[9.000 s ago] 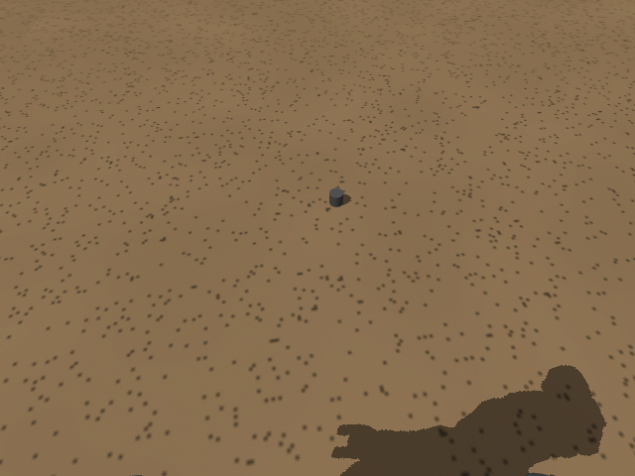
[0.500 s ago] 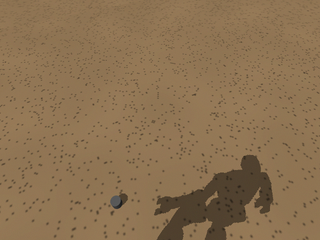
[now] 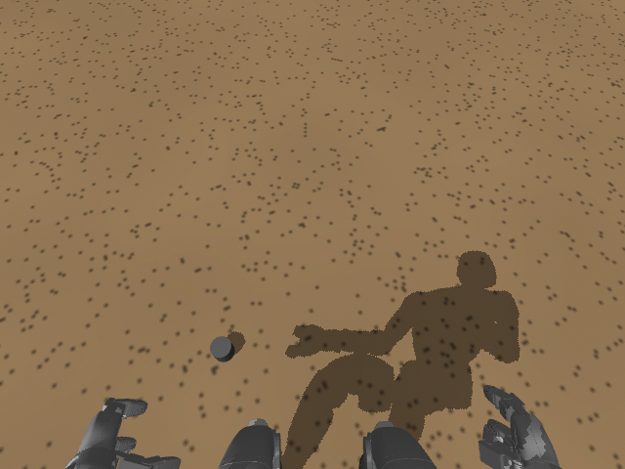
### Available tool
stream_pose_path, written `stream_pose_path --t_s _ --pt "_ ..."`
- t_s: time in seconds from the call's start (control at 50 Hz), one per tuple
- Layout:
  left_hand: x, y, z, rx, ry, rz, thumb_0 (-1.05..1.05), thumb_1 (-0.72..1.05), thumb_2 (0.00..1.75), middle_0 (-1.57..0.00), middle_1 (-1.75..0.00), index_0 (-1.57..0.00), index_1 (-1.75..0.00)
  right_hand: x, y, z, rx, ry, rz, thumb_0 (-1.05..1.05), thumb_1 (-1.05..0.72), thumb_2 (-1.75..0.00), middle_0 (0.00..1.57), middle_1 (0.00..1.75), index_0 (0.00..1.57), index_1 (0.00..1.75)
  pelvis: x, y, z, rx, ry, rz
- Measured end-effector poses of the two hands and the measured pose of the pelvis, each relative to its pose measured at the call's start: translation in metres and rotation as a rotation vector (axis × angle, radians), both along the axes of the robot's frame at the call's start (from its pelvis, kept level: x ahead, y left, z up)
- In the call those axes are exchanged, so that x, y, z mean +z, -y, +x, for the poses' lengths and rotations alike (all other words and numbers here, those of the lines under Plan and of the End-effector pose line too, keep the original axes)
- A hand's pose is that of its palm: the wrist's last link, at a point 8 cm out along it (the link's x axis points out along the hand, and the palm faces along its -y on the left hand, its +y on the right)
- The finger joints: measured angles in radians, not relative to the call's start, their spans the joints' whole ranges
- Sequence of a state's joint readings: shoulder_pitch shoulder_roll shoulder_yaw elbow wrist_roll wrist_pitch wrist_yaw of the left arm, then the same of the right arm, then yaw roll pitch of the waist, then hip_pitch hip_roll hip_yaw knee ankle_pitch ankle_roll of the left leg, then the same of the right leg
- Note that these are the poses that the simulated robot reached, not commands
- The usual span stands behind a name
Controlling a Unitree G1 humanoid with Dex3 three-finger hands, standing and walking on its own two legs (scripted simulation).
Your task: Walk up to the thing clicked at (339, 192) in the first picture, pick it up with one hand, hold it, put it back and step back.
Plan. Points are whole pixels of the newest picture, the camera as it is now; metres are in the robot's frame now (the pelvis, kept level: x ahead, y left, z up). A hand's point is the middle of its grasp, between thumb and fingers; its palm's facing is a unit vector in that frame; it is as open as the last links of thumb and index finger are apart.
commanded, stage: rise first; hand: left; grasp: from above
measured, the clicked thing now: (222, 349) +0.41 +0.28 -0.69
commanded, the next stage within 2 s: none
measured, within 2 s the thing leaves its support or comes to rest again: neither
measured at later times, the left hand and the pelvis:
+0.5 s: hand (146, 455) +0.14 +0.28 -0.24, palm faces -0.31 -0.76 -0.57, open 14.1 cm; pelvis -0.02 +0.00 -0.09, yaw +0 degrees
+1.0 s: hand (176, 388) +0.27 +0.32 -0.44, palm faces -0.48 -0.27 -0.83, open 14.0 cm; pelvis -0.09 +0.00 -0.30, yaw -4 degrees
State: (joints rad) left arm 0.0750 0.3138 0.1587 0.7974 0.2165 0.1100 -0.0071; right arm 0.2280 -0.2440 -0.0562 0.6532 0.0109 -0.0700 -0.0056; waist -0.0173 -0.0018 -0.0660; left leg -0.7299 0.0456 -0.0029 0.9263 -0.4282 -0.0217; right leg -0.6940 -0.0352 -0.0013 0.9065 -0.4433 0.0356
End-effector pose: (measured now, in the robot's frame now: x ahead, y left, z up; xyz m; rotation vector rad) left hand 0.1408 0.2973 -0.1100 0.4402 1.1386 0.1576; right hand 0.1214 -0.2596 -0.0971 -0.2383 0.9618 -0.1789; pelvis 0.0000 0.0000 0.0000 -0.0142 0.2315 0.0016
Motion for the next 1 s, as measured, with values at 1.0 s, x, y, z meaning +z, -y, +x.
stream_pose_path --t_s 1.0 --pt "-0.272 -0.03 0.137 -0.811 0.202 0.546 0.0 -0.53 1.01 -0.1 -1.03 -0.09 -1.04 -0.333 0.015 -0.08 0.075 -0.243 -0.023 0.01 -0.9 -0.9 0.2 0.3 0.2 0.3 -0.303 0.003 -0.086 -0.038 -0.359 -0.047"
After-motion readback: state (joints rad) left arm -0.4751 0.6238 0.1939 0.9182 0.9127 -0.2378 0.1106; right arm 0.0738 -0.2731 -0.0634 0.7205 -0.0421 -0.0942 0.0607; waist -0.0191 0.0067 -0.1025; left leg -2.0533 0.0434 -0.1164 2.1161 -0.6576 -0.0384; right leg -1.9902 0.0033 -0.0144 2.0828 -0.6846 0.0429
